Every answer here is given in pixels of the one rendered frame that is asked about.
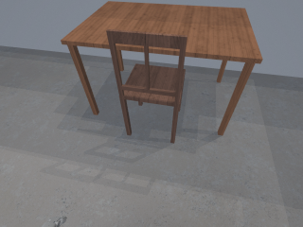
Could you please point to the left robot hand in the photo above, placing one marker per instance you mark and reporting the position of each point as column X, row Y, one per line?
column 55, row 221

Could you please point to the table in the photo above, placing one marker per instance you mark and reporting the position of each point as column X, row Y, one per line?
column 215, row 33

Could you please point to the chair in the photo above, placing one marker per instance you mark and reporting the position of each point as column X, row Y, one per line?
column 150, row 83

